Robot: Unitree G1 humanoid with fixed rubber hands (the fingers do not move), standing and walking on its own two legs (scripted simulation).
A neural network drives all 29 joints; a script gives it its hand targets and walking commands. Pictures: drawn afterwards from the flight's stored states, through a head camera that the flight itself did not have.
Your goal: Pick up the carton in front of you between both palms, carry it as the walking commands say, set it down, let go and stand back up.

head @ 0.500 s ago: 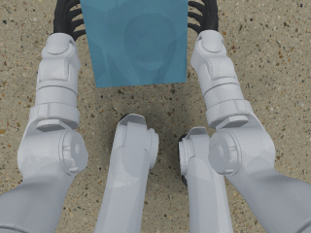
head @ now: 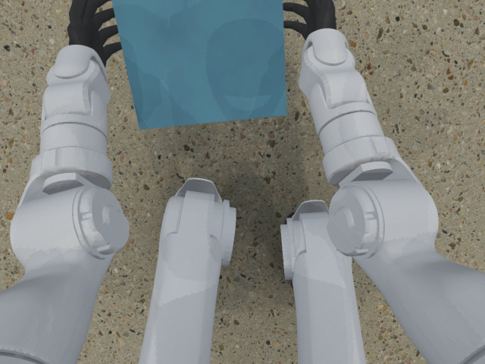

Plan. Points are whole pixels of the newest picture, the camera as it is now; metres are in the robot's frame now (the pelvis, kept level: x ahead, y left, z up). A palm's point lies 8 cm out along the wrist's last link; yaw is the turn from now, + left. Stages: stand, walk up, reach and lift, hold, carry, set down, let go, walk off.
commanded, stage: set down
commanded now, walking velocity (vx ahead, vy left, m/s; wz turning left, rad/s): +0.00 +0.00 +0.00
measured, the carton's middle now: (210, 51) +0.52 +0.15 -0.26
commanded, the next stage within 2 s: let go in 2.00 s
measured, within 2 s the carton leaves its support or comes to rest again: rests again in 0.38 s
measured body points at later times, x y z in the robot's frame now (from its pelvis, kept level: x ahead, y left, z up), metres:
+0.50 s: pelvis +0.02 +0.00 +0.00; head +0.37 +0.06 +0.27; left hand +0.49 +0.31 -0.18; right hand +0.56 +0.00 -0.18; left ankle +0.13 +0.14 -0.36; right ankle +0.10 -0.12 -0.36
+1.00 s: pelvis -0.01 +0.00 -0.02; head +0.35 +0.07 +0.23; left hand +0.43 +0.36 -0.21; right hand +0.53 -0.03 -0.20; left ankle +0.13 +0.14 -0.36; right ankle +0.10 -0.11 -0.36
